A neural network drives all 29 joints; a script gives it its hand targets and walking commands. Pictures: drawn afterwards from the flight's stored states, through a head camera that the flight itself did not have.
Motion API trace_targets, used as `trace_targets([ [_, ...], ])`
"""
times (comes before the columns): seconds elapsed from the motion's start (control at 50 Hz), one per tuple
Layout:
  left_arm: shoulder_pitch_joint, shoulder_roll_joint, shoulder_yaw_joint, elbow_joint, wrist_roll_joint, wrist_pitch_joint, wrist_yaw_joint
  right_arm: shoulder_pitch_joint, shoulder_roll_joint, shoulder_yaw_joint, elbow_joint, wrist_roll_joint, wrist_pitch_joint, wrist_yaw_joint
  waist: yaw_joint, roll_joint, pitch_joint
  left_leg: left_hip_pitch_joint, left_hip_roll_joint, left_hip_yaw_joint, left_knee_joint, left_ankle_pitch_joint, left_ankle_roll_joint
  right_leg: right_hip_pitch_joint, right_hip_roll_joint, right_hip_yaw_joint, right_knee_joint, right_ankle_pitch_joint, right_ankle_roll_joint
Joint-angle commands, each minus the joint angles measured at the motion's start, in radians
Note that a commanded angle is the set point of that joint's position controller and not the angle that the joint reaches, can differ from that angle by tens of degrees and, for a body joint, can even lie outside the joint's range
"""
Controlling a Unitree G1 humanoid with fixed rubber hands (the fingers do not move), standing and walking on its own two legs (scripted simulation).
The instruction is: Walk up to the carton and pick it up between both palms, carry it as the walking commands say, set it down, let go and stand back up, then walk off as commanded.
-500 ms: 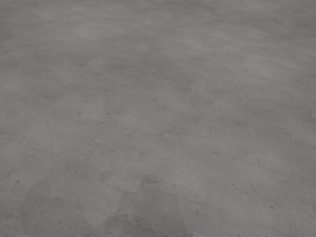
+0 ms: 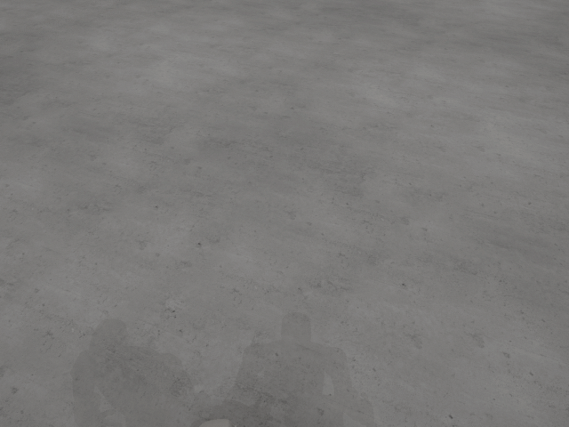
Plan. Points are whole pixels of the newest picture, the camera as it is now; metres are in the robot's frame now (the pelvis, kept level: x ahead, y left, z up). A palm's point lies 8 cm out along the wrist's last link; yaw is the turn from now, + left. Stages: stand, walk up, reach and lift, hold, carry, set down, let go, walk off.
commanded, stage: walk off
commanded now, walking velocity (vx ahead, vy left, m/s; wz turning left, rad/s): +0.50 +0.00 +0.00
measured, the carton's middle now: out of the picture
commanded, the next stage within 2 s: stand in 1.18 s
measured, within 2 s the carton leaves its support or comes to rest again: neither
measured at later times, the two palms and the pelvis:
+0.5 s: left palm (124, 335) +0.30 +0.31 -0.14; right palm (400, 365) +0.27 -0.17 -0.13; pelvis +0.26 +0.07 +0.00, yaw -2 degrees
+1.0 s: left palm (195, 219) +0.57 +0.24 -0.13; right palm (409, 245) +0.53 -0.24 -0.15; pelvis +0.53 +0.00 +0.00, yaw +0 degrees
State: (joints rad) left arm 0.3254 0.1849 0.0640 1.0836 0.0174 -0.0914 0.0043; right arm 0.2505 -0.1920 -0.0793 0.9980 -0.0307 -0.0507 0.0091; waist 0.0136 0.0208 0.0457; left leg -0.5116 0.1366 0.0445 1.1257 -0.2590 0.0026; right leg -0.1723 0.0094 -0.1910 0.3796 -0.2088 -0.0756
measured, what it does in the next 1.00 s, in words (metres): walks ahead: left foot, then right foot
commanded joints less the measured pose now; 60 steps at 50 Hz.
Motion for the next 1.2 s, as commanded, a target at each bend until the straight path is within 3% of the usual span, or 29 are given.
trace_targets([
  [0.0, 0.050, 0.060, -0.003, -0.020, -0.002, -0.025, 0.004, 0.049, 0.012, 0.005, -0.037, -0.006, 0.025, 0.016, -0.038, -0.099, 0.045, -0.079, 0.045, -0.009, -0.078, 0.093, -0.024, -0.030, -0.267, 0.225, -0.254, 0.142, -0.068],
  [0.1, 0.145, 0.079, -0.009, -0.011, 0.002, -0.023, 0.001, -0.174, -0.002, 0.019, -0.107, 0.009, 0.024, 0.025, 0.017, -0.098, 0.077, -0.079, 0.013, 0.046, -0.388, 0.202, -0.048, 0.053, -0.245, 0.172, -0.272, 0.219, -0.057],
  [0.2, 0.227, 0.090, -0.006, 0.020, 0.008, -0.012, 0.004, -0.291, -0.018, 0.021, -0.144, 0.011, 0.009, 0.021, 0.056, -0.136, 0.085, -0.055, -0.031, 0.087, -0.524, 0.139, -0.012, 0.204, -0.274, 0.152, -0.196, 0.363, -0.058],
  [0.24, 0.210, 0.108, 0.000, 0.026, 0.011, -0.003, 0.009, -0.262, -0.031, 0.016, -0.139, 0.004, -0.002, 0.016, 0.029, -0.151, 0.069, 0.016, -0.058, 0.098, -0.564, 0.064, 0.018, 0.233, -0.288, 0.139, -0.120, 0.511, -0.047],
  [0.26, 0.197, 0.116, 0.002, 0.027, 0.007, 0.000, 0.011, -0.186, -0.043, 0.010, -0.116, 0.000, -0.010, 0.012, -0.010, -0.144, 0.029, 0.121, -0.087, 0.114, -0.597, 0.053, 0.034, 0.232, -0.283, 0.122, -0.026, 0.635, -0.035],
  [0.28, 0.180, 0.121, 0.002, 0.025, -0.002, 0.005, 0.011, -0.025, -0.063, -0.002, -0.062, -0.002, -0.022, 0.005, -0.082, -0.098, -0.050, 0.325, -0.116, 0.142, -0.673, 0.099, 0.052, 0.185, -0.246, 0.077, 0.154, 0.670, -0.016],
  [0.3, 0.160, 0.103, -0.004, 0.006, -0.006, 0.004, 0.011, 0.163, -0.129, -0.025, -0.006, -0.019, -0.035, -0.007, -0.157, -0.041, -0.161, 0.602, -0.004, 0.018, -0.659, 0.089, 0.094, -0.010, -0.208, 0.057, 0.387, 0.458, 0.013],
  [0.32, 0.216, -0.003, -0.022, -0.040, -0.038, 0.001, 0.003, 0.280, -0.267, -0.058, 0.016, -0.037, -0.033, -0.013, -0.159, 0.234, -0.290, 0.886, 0.305, -0.427, -0.768, -0.037, 0.199, -0.369, -0.052, 0.026, 0.764, -0.115, 0.066],
  [0.34, 0.153, 0.069, 0.005, -0.050, -0.015, 0.002, 0.003, 0.274, -0.270, -0.061, 0.025, 0.005, -0.019, -0.008, -0.160, 0.175, -0.305, 0.810, 0.340, -0.589, -0.879, -0.001, 0.222, -0.434, -0.051, 0.180, 0.899, -0.291, 0.055],
  [0.36, 0.084, 0.069, 0.009, -0.069, -0.012, 0.004, 0.000, 0.163, -0.210, -0.044, 0.014, 0.005, -0.020, -0.005, -0.105, 0.102, -0.157, 0.678, 0.312, -0.460, -0.874, -0.020, 0.213, -0.489, -0.106, 0.205, 0.954, -0.234, 0.048],
  [0.38, 0.037, 0.042, 0.004, -0.076, -0.010, 0.000, -0.004, 0.090, -0.126, -0.022, 0.004, 0.002, -0.029, 0.001, -0.081, 0.035, -0.070, 0.539, 0.262, -0.350, -0.895, 0.040, 0.190, -0.476, -0.140, 0.201, 0.919, -0.155, 0.043],
  [0.42, 0.062, 0.015, 0.007, -0.071, 0.006, 0.018, -0.011, 0.032, -0.033, 0.007, 0.011, 0.006, -0.041, -0.006, -0.011, 0.044, -0.009, 0.369, 0.175, -0.191, -0.938, 0.114, 0.124, -0.377, -0.174, 0.202, 0.820, -0.077, 0.052],
  [0.44, 0.073, 0.003, 0.005, -0.071, 0.012, 0.032, -0.016, 0.044, -0.029, 0.012, 0.018, 0.008, -0.046, -0.010, 0.004, 0.058, -0.008, 0.341, 0.160, -0.154, -0.951, 0.137, 0.112, -0.349, -0.174, 0.197, 0.796, -0.060, 0.060],
  [0.5, 0.003, 0.001, 0.006, -0.103, 0.020, 0.062, -0.028, 0.115, -0.061, 0.012, 0.045, 0.013, -0.065, -0.016, 0.015, 0.063, 0.016, 0.324, 0.130, -0.081, -0.982, 0.218, 0.123, -0.389, -0.180, 0.164, 0.714, 0.009, 0.088],
  [0.6, -0.222, 0.010, -0.005, -0.178, 0.005, 0.067, -0.042, 0.203, -0.068, 0.019, 0.058, 0.011, -0.063, -0.016, -0.033, 0.053, 0.073, 0.382, 0.106, -0.020, -1.019, 0.263, 0.123, -0.436, -0.171, 0.114, 0.412, 0.140, 0.122],
  [0.72, -0.381, 0.023, -0.010, -0.232, 0.001, 0.052, -0.039, 0.307, -0.082, 0.014, 0.097, 0.006, -0.052, -0.018, -0.088, 0.096, 0.081, 0.536, 0.132, 0.013, -0.946, 0.405, 0.125, -0.389, -0.115, 0.057, 0.213, 0.102, 0.088],
  [0.76, -0.357, 0.035, -0.005, -0.230, 0.008, 0.042, -0.034, 0.293, -0.096, 0.008, 0.103, 0.003, -0.043, -0.022, -0.065, 0.115, 0.072, 0.563, 0.144, 0.022, -0.884, 0.531, 0.118, -0.328, -0.091, 0.049, 0.176, 0.031, 0.060],
  [0.78, -0.293, 0.046, 0.001, -0.211, 0.012, 0.035, -0.030, 0.280, -0.106, 0.004, 0.105, 0.004, -0.040, -0.023, -0.030, 0.111, 0.041, 0.565, 0.142, 0.038, -0.802, 0.664, 0.109, -0.240, -0.062, 0.035, 0.150, 0.007, 0.042],
  [0.8, -0.145, 0.064, 0.013, -0.161, 0.018, 0.023, -0.023, 0.264, -0.114, 0.002, 0.106, 0.012, -0.035, -0.024, 0.040, 0.068, -0.031, 0.528, 0.113, 0.079, -0.635, 0.731, 0.092, -0.051, -0.030, 0.009, 0.073, 0.050, 0.024],
  [0.82, 0.047, 0.123, 0.035, -0.101, 0.034, 0.011, -0.011, 0.241, -0.095, 0.011, 0.091, 0.018, -0.035, -0.024, 0.117, 0.021, -0.140, 0.359, 0.072, 0.105, -0.422, 0.588, 0.063, 0.223, -0.092, 0.075, 0.094, 0.060, -0.015],
  [0.84, 0.188, 0.235, 0.061, -0.077, 0.048, 0.007, -0.001, 0.267, -0.021, 0.025, 0.047, 0.041, -0.038, -0.017, 0.147, -0.210, -0.295, 0.053, -0.052, 0.151, -0.058, 0.127, 0.013, 0.504, -0.393, 0.477, 0.011, -0.092, -0.096],
  [0.86, 0.205, 0.287, 0.074, -0.057, 0.010, 0.020, -0.007, 0.258, -0.044, 0.009, 0.035, 0.033, -0.037, -0.016, 0.133, -0.259, -0.332, -0.074, -0.107, 0.014, 0.127, -0.248, 0.014, 0.489, -0.491, 0.741, -0.126, -0.048, -0.153],
  [0.88, 0.100, 0.231, 0.059, -0.066, 0.004, 0.023, -0.010, 0.187, -0.066, 0.001, 0.021, 0.028, -0.034, -0.014, 0.085, -0.151, -0.196, -0.140, -0.045, -0.055, 0.201, -0.200, 0.023, 0.371, -0.463, 0.632, -0.125, -0.064, -0.133],
  [0.9, 0.023, 0.155, 0.040, -0.079, 0.003, 0.013, -0.013, 0.129, -0.035, 0.007, 0.012, 0.025, -0.039, -0.010, 0.061, -0.081, -0.077, -0.140, -0.010, -0.053, 0.180, -0.115, 0.026, 0.219, -0.413, 0.514, -0.139, 0.005, -0.111],
  [0.94, -0.042, 0.057, 0.011, -0.071, 0.002, 0.000, -0.010, 0.142, -0.011, 0.004, 0.016, 0.006, -0.027, -0.004, -0.011, -0.086, -0.018, -0.057, 0.028, -0.052, 0.081, -0.028, 0.015, 0.051, -0.322, 0.350, -0.185, 0.082, -0.050],
  [0.96, -0.034, 0.040, 0.004, -0.064, 0.002, -0.006, -0.006, 0.158, 0.002, 0.004, 0.019, 0.000, -0.014, 0.001, -0.029, -0.104, -0.019, -0.021, 0.031, -0.050, 0.056, -0.014, 0.007, 0.023, -0.301, 0.302, -0.196, 0.104, -0.036],
  [1.04, 0.046, 0.071, 0.000, -0.032, -0.002, -0.025, 0.002, 0.056, 0.003, 0.005, -0.033, -0.005, 0.023, 0.019, -0.038, -0.107, 0.020, -0.075, 0.042, -0.011, -0.047, 0.083, -0.024, -0.010, -0.274, 0.223, -0.243, 0.158, -0.053],
  [1.14, 0.128, 0.081, -0.008, -0.025, 0.000, -0.023, 0.000, -0.171, -0.010, 0.019, -0.108, 0.008, 0.024, 0.030, 0.013, -0.100, 0.073, -0.101, 0.023, 0.038, -0.355, 0.199, -0.056, 0.051, -0.254, 0.171, -0.279, 0.197, -0.053],
  [1.18, 0.166, 0.086, -0.008, -0.012, 0.001, -0.022, 0.000, -0.219, -0.011, 0.023, -0.120, 0.012, 0.020, 0.027, 0.029, -0.109, 0.077, -0.065, -0.008, 0.068, -0.449, 0.210, -0.050, 0.100, -0.252, 0.141, -0.249, 0.318, -0.046],
])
